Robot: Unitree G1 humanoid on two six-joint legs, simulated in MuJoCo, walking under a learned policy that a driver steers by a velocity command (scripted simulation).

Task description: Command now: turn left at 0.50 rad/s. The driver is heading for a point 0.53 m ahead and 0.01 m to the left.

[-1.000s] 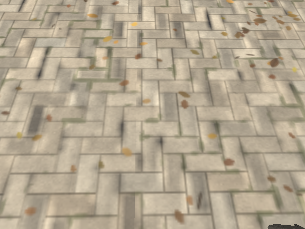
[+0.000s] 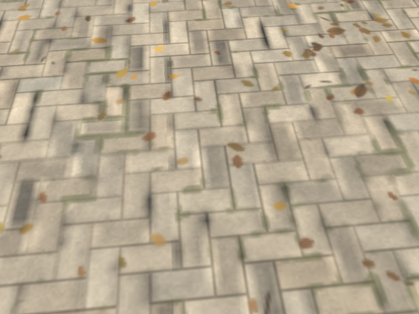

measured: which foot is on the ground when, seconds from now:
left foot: up 0.00-0.16, down 0.18-0.82, up 0.84-1.00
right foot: down 0.00-0.18, up 0.20-0.78, down 0.80-1.00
